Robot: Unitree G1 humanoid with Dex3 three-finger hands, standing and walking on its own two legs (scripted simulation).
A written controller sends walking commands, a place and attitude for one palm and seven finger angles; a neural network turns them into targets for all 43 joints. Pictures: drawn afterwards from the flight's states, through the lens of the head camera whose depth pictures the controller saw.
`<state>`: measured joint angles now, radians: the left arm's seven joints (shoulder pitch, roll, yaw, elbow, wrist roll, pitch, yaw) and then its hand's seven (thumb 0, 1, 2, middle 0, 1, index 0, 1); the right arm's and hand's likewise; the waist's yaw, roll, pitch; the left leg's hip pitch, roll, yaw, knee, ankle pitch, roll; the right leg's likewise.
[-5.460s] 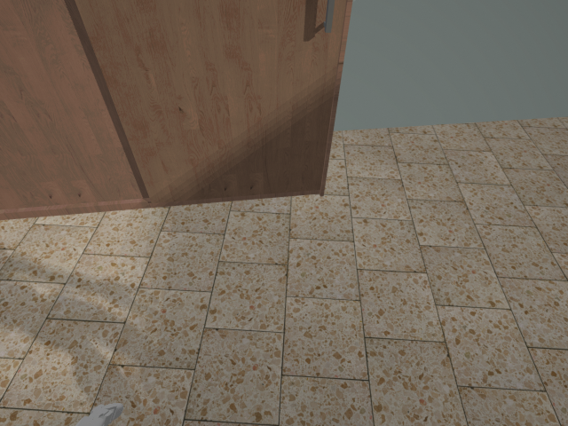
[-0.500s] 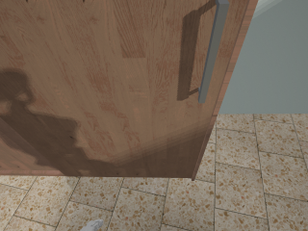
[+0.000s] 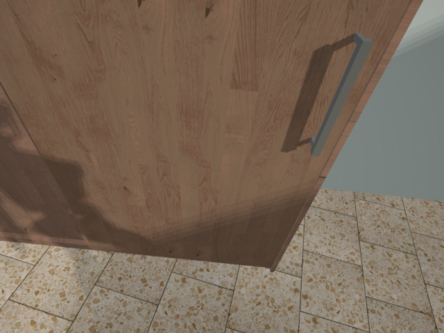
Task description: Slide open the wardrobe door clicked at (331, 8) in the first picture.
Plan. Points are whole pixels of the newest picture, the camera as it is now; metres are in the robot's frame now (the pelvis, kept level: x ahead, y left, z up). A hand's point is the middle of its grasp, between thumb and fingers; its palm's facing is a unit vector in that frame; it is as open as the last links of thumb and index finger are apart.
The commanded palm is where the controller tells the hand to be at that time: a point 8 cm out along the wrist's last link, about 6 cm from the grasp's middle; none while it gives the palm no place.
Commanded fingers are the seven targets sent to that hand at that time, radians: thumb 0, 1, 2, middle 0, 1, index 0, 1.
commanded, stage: come to a stop and stand still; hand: right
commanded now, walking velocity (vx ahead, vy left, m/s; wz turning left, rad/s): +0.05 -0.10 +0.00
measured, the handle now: (334, 101) +0.55 -0.19 +0.18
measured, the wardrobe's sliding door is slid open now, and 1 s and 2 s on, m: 0.00 0.00 0.00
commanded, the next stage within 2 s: look again from close up in 0.72 s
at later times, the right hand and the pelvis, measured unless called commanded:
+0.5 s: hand out of the picture -0.01 -0.22 -0.19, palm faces +0.05 +0.99 -0.15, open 7.4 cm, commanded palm none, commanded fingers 0.00 -0.90 -0.90 0.20 0.30 0.20 0.30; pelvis +0.01 -0.06 -0.01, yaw +0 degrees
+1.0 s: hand out of the picture +0.03 -0.23 -0.18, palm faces +0.04 +0.97 -0.25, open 7.4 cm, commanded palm none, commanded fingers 0.00 -0.90 -0.90 0.20 0.30 0.20 0.30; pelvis -0.02 -0.03 -0.02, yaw -1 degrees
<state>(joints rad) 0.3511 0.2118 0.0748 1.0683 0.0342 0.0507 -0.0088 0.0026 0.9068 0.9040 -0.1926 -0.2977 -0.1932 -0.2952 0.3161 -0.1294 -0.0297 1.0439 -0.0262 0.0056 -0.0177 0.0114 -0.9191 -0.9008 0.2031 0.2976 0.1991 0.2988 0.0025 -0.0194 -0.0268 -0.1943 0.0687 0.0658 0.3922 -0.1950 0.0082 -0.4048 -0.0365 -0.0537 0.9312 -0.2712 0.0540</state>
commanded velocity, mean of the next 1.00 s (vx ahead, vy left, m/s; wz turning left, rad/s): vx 0.00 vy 0.00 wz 0.00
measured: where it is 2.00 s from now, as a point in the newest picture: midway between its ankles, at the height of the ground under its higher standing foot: outside the picture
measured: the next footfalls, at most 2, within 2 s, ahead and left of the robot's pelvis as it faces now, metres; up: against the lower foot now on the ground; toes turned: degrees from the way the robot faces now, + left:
right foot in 0.20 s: +0.00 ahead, -0.16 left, +0.00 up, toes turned -5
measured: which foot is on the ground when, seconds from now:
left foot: down 0.00-1.00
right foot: up 0.00-0.18, down 0.20-1.00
